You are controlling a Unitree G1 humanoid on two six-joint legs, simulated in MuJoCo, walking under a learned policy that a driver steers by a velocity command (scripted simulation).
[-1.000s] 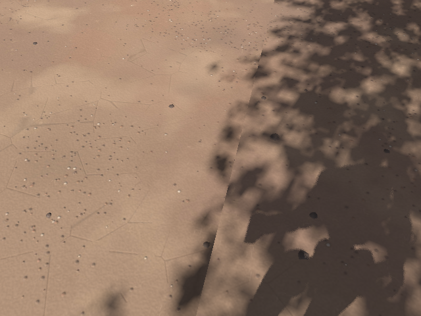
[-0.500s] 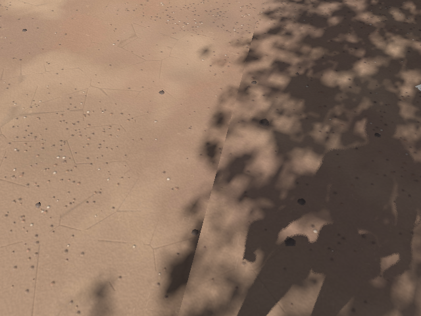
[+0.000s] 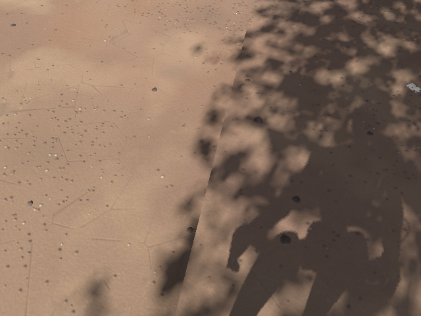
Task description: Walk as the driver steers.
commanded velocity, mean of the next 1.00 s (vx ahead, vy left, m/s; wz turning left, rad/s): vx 0.16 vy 0.00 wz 0.00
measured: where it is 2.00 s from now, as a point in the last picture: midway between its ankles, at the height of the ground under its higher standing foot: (207, 214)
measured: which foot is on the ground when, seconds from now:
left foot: down 0.00-0.94, up 0.96-1.00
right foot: down 0.00-1.00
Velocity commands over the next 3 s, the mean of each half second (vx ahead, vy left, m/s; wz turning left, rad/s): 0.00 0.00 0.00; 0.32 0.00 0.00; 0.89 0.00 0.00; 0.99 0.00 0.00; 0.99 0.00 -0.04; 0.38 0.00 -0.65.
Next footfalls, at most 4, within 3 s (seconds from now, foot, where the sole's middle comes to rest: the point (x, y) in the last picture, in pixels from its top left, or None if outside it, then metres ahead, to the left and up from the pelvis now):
1.30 left None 0.43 0.09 -0.77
1.80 right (233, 202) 0.92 -0.06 -0.77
2.34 left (186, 141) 1.36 0.14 -0.91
2.72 right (219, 88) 1.76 -0.03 -0.91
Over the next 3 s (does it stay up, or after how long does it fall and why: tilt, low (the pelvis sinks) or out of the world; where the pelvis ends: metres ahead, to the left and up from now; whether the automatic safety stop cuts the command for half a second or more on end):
stays up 1.73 0.00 -0.13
